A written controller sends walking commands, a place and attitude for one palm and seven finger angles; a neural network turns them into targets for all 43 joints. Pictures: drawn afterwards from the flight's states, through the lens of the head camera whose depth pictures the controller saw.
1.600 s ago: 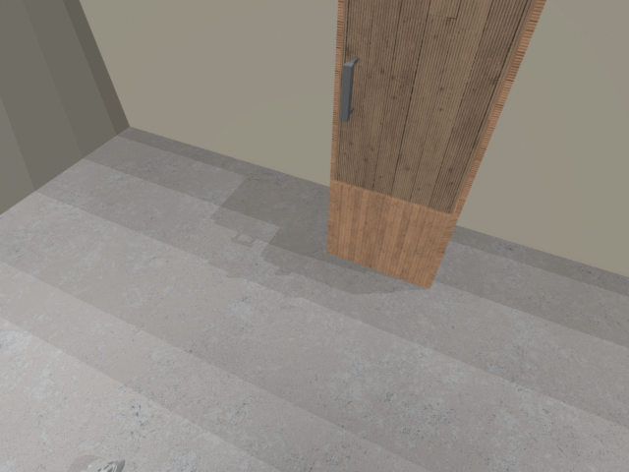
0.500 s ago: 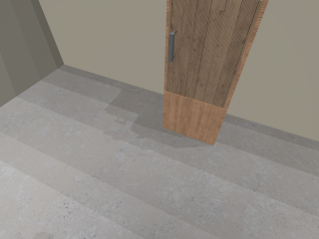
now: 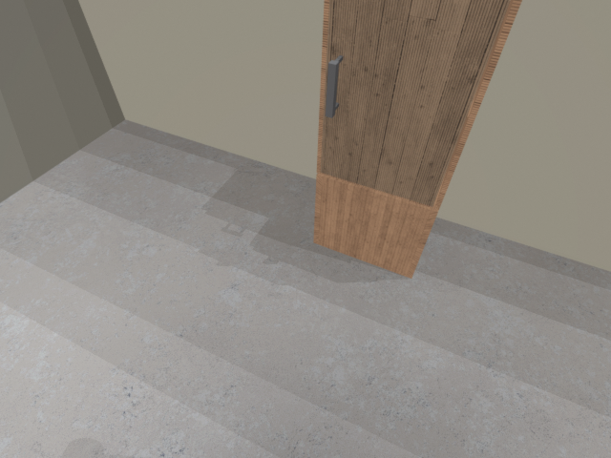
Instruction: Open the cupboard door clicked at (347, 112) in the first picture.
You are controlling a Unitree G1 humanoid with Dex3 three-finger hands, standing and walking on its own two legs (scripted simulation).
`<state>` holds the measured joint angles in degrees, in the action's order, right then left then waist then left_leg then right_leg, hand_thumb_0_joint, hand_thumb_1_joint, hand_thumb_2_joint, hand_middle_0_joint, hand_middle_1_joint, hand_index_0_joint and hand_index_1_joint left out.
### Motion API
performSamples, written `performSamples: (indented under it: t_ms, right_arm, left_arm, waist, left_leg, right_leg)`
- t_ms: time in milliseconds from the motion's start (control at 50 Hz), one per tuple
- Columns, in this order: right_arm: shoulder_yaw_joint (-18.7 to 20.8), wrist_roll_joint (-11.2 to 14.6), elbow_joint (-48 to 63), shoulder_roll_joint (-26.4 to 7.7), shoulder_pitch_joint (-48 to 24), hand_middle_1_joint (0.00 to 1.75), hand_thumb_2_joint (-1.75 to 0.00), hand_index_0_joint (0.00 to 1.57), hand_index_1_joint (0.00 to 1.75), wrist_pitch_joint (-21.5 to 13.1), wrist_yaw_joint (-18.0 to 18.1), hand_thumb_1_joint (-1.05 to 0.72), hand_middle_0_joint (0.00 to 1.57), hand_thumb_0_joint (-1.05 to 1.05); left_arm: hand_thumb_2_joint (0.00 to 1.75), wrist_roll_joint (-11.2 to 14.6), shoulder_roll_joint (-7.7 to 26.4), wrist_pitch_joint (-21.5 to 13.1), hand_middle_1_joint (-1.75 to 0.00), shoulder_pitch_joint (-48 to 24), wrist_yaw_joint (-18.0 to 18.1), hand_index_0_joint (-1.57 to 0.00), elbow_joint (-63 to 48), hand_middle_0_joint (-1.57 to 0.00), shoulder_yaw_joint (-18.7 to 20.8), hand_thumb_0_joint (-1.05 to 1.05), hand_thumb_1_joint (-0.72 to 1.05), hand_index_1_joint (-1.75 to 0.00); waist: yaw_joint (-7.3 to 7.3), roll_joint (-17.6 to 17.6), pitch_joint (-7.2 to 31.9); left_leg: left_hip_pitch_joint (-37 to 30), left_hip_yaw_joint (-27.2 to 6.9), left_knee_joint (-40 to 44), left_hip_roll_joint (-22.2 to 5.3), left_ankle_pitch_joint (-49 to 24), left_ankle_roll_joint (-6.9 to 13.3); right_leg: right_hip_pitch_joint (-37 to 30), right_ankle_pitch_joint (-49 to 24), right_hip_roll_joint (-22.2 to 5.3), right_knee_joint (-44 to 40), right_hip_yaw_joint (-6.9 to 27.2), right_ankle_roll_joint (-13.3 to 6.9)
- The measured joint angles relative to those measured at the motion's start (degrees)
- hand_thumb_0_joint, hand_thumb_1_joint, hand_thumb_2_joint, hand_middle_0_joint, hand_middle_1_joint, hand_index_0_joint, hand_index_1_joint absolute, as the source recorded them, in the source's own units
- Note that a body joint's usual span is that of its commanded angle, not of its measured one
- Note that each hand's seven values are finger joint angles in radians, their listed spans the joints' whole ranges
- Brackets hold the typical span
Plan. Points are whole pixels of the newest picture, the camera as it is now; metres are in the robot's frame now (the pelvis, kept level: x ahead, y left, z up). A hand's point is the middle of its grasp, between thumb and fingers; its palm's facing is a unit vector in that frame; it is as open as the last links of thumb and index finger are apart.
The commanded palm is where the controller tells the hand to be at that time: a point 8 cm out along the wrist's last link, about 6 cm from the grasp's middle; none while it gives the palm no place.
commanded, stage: turn to face it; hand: left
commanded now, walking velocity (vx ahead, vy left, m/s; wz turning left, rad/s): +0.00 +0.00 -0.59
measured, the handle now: (334, 86) +1.03 -0.01 -0.02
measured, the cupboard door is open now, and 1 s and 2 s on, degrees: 0 0 0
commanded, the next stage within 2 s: take the last steps up to it in 0.74 s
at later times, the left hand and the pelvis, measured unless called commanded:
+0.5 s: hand out of the picture +0.04 +0.16 -0.17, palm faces -0.15 -0.96 -0.24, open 7.4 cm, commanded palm none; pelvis -0.02 -0.02 -0.01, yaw -11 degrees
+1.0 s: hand out of the picture +0.10 +0.22 -0.18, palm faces -0.32 -0.93 -0.20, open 7.4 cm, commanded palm none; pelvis -0.02 +0.05 +0.00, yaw -21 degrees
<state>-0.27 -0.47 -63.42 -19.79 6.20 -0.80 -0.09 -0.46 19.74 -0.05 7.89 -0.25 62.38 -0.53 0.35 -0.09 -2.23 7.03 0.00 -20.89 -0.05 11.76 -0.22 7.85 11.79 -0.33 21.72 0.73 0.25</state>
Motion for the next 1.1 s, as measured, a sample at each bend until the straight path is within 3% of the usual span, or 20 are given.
performSamples:
  t_ms: [220, 300, 320, 380, 420, 480, 640, 740, 820, 860, 920, 1020, 1100]
  right_arm:
    - [1.3, -0.2, 5.9, 4.6, 1.2, 0.3, -0.9, 0.21, 0.3, 1.6, 1.1, -0.91, 0.2, 0.01]
    - [1.8, -0.4, 6.9, 6.1, 2.3, 0.3, -0.9, 0.21, 0.3, 2.0, 1.0, -0.9, 0.2, 0.01]
    - [2.0, -0.4, 7.1, 6.1, 2.6, 0.3, -0.9, 0.21, 0.3, 2.3, 1.0, -0.9, 0.2, 0.01]
    - [2.7, -0.1, 6.9, 6.2, 2.8, 0.3, -0.9, 0.21, 0.3, 3.6, 1.1, -0.91, 0.2, 0.01]
    - [3.0, -0.1, 6.7, 6.3, 2.7, 0.3, -0.9, 0.21, 0.3, 3.8, 1.1, -0.91, 0.2, 0.01]
    - [3.1, -0.2, 6.8, 6.6, 2.8, 0.3, -0.9, 0.2, 0.3, 3.5, 1.0, -0.91, 0.2, 0.01]
    - [3.2, 0.0, 7.2, 7.4, 2.9, 0.3, -0.9, 0.2, 0.3, 2.9, 1.6, -0.91, 0.2, 0.01]
    - [2.7, 0.4, 8.2, 7.8, 3.7, 0.3, -0.9, 0.2, 0.3, 1.4, 1.9, -0.91, 0.2, 0.01]
    - [1.9, -0.5, 8.3, 9.3, 5.4, 0.3, -0.9, 0.2, 0.3, 0.7, 2.1, -0.91, 0.2, 0.01]
    - [1.4, -0.8, 8.0, 9.9, 6.5, 0.3, -0.9, 0.2, 0.3, 0.7, 2.2, -0.91, 0.2, 0.01]
    - [1.1, -1.0, 7.0, 10.3, 8.0, 0.3, -0.9, 0.2, 0.3, 0.5, 2.1, -0.91, 0.2, 0.01]
    - [1.3, -1.3, 5.1, 10.6, 11.9, 0.3, -0.9, 0.21, 0.3, -0.6, 1.6, -0.91, 0.2, 0.01]
    - [1.5, -1.2, 2.6, 10.4, 15.6, 0.3, -0.9, 0.21, 0.3, -0.5, 1.2, -0.91, 0.2, 0.01]
  left_arm:
    - [0.89, -0.3, -3.3, 3.5, -0.3, 3.4, -0.1, -0.2, -4.9, -0.21, 1.4, 0.0, 0.91, -0.3]
    - [0.89, -0.4, -5.3, 3.8, -0.3, 4.7, -0.6, -0.2, -6.9, -0.21, 2.1, 0.01, 0.91, -0.3]
    - [0.89, -0.6, -5.9, 3.5, -0.3, 5.2, -0.7, -0.2, -7.3, -0.21, 2.2, 0.0, 0.91, -0.3]
    - [0.89, -0.8, -8.0, 2.3, -0.3, 6.1, -0.1, -0.2, -8.0, -0.21, 2.0, 0.0, 0.91, -0.3]
    - [0.89, -0.7, -9.1, 2.2, -0.3, 6.6, 0.2, -0.21, -8.1, -0.21, 1.9, 0.0, 0.91, -0.3]
    - [0.89, -0.6, -9.9, 2.2, -0.3, 7.2, 0.5, -0.21, -8.0, -0.21, 1.9, 0.0, 0.91, -0.3]
    - [0.89, -1.0, -9.3, 2.2, -0.3, 7.5, 0.6, -0.21, -7.9, -0.21, 3.1, 0.0, 0.9, -0.3]
    - [0.89, -0.7, -7.6, 2.9, -0.3, 6.9, 0.8, -0.21, -7.9, -0.21, 3.8, 0.0, 0.9, -0.3]
    - [0.89, -0.8, -5.8, 4.0, -0.3, 5.7, 0.5, -0.2, -7.3, -0.21, 4.8, 0.01, 0.91, -0.3]
    - [0.89, -0.9, -5.2, 4.0, -0.3, 5.1, 0.2, -0.2, -7.2, -0.2, 5.2, 0.01, 0.91, -0.3]
    - [0.89, -0.9, -5.1, 3.5, -0.3, 5.1, 0.0, -0.2, -7.0, -0.2, 5.1, 0.01, 0.91, -0.3]
    - [0.9, -1.2, -6.6, 3.2, -0.3, 5.4, -0.5, -0.2, -5.4, -0.2, 3.7, 0.01, 0.91, -0.3]
    - [0.9, -1.0, -8.7, 2.2, -0.3, 4.7, -0.8, -0.2, -4.8, -0.2, 2.8, 0.01, 0.91, -0.3]
  waist:
    - [0.56, 1.0, -1.5]
    - [1.13, 0.6, -2.8]
    - [1.2, -0.2, -2.9]
    - [0.81, -1.9, -3.1]
    - [0.89, -2.1, -3.1]
    - [0.84, -1.7, -2.6]
    - [1.4, 0.3, -0.5]
    - [1.06, 1.0, 1.0]
    - [0.33, 2.9, 1.2]
    - [0.26, 3.0, 1.1]
    - [0.21, 2.6, 1.2]
    - [-1.25, 1.1, 2.0]
    - [-2.38, -0.4, 2.1]
  left_leg:
    - [5.1, 5.4, -9.1, -1.6, 4.9, -0.2]
    - [6.4, 7.8, -14.0, -2.9, 7.6, -0.7]
    - [7.4, 7.9, -16.3, -3.8, 8.8, -1.1]
    - [13.5, 3.5, -29.9, -3.0, 15.0, -1.6]
    - [16.8, 1.2, -37.4, -1.9, 14.1, -1.7]
    - [18.7, 0.5, -40.5, -1.6, 11.5, -2.3]
    - [14.3, 0.1, -28.4, -1.4, 12.1, -2.3]
    - [7.0, 0.5, -11.5, -1.2, 7.6, -0.6]
    - [5.9, 2.4, -10.3, -0.8, 7.2, 1.8]
    - [4.7, 3.1, -8.6, -1.1, 6.1, 2.2]
    - [3.0, 4.4, -6.4, -1.4, 5.1, 2.5]
    - [0.8, 6.1, -3.9, -1.3, 4.7, 2.8]
    - [0.6, 6.6, -5.1, -1.2, 6.0, 2.3]
  right_leg:
    - [8.7, 3.8, 1.8, 12.0, 4.8, -0.1]
    - [11.0, 8.8, 0.8, 19.2, 0.8, -0.1]
    - [10.6, 7.8, 1.1, 18.3, 0.0, -1.1]
    - [11.5, 7.8, 2.4, 18.5, -0.7, -3.2]
    - [10.8, 6.0, 2.8, 15.6, -0.3, -3.4]
    - [9.8, 3.1, 3.2, 11.0, 0.9, -3.5]
    - [9.6, -1.1, 3.8, 5.7, 4.4, -2.4]
    - [11.6, -1.1, 4.8, 7.4, 5.8, -0.5]
    - [16.7, 10.7, 4.4, 23.2, 4.8, 0.6]
    - [19.0, 11.3, 3.8, 32.4, 3.4, 1.2]
    - [18.7, 10.9, 1.7, 36.4, 1.4, 1.6]
    - [13.1, 12.5, -1.4, 27.4, -2.2, 0.8]
    - [7.0, 11.6, -1.8, 15.2, -4.7, -0.1]
